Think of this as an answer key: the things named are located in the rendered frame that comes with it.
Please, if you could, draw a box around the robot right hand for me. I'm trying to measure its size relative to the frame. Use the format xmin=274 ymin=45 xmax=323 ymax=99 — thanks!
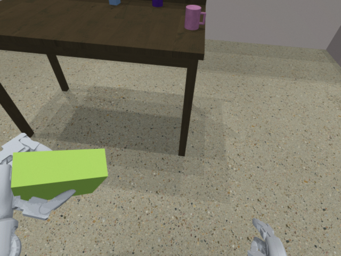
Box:
xmin=247 ymin=218 xmax=287 ymax=256

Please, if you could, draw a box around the robot left hand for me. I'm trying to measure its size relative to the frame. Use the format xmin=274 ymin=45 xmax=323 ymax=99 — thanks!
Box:
xmin=0 ymin=133 xmax=76 ymax=220

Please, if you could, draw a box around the sponge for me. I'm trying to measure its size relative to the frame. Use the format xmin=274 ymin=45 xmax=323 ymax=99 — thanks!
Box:
xmin=11 ymin=148 xmax=108 ymax=201

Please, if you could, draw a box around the table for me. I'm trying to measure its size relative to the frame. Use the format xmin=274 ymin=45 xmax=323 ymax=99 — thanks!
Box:
xmin=0 ymin=0 xmax=206 ymax=156

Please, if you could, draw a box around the left robot forearm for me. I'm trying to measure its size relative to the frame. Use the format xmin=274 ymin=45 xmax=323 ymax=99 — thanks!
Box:
xmin=0 ymin=218 xmax=21 ymax=256

